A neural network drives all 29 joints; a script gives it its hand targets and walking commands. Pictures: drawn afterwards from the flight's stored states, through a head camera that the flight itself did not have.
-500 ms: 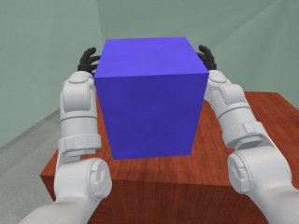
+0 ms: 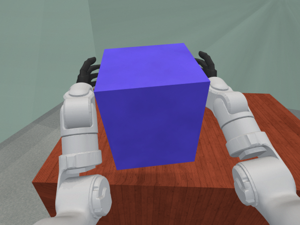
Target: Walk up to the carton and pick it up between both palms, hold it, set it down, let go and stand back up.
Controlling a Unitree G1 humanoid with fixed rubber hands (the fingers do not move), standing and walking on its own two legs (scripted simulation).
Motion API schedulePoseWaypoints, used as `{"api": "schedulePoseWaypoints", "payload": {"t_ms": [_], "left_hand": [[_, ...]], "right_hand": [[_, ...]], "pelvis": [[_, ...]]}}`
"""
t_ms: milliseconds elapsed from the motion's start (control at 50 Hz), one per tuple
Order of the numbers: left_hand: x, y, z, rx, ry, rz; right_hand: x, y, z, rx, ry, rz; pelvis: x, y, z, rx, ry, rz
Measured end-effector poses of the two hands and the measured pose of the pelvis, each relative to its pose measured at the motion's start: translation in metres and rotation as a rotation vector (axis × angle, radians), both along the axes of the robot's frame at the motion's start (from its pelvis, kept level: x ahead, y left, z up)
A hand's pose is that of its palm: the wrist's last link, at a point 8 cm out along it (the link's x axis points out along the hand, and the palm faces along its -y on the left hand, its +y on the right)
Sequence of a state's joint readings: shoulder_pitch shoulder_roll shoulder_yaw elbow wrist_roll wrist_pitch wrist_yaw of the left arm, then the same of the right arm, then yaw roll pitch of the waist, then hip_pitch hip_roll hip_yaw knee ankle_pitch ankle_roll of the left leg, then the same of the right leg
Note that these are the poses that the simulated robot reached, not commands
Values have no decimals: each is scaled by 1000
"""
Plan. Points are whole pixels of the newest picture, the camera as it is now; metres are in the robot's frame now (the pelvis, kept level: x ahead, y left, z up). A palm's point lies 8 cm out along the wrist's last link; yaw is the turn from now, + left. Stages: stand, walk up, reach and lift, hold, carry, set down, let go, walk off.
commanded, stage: hold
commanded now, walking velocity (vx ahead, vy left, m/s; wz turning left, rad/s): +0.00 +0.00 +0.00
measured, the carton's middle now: (150, 106) +0.36 -0.01 +0.22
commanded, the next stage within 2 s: none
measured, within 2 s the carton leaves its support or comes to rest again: neither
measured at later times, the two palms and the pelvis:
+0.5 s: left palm (83, 79) +0.36 +0.15 +0.30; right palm (206, 76) +0.36 -0.15 +0.30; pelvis -0.01 -0.01 +0.00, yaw +0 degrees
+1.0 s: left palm (83, 83) +0.36 +0.15 +0.29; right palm (207, 78) +0.36 -0.15 +0.30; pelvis -0.01 +0.00 +0.00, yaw +0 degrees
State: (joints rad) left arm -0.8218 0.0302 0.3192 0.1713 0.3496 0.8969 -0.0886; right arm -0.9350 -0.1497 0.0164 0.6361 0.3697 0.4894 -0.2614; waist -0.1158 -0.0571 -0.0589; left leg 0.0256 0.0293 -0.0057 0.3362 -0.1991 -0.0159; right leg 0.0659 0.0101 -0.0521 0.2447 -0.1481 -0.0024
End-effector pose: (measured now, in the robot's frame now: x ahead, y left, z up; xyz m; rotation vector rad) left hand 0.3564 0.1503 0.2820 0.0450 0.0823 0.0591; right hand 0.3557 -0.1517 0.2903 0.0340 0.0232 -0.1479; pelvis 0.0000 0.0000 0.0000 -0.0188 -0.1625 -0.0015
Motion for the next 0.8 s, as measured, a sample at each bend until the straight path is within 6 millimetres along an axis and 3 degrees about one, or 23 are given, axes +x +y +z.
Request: {"api": "schedulePoseWaypoints", "payload": {"t_ms": [180,400,800], "left_hand": [[-10,-2,13,-8,-12,19],[-3,2,26,-10,-4,31],[3,-6,8,2,2,-9]], "right_hand": [[-7,-2,7,17,-11,11],[4,2,13,12,0,22],[0,-6,6,8,11,-10]], "pelvis": [[-10,-2,0,6,2,-5],[-14,-9,0,9,25,0],[0,-5,0,2,6,1]]}}
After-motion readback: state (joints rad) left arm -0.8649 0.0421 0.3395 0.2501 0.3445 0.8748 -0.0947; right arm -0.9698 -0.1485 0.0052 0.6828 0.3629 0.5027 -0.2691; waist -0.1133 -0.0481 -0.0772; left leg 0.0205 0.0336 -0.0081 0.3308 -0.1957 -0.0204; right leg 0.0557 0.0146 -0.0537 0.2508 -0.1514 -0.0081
